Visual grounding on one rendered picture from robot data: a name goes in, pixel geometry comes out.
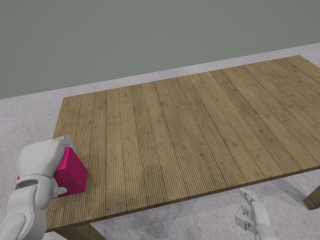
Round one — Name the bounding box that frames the robot right forearm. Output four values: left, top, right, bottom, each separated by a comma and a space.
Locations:
254, 224, 283, 240

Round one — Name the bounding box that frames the sponge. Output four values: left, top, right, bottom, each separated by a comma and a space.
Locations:
17, 146, 88, 198

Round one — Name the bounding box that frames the left robot hand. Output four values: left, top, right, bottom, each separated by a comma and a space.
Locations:
16, 134, 76, 200

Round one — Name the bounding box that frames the right robot hand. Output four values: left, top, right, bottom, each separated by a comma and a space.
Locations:
235, 188, 273, 234

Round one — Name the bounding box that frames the robot left forearm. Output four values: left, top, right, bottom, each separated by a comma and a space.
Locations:
0, 174, 53, 240

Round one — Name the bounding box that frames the table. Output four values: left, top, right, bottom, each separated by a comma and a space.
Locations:
45, 55, 320, 240

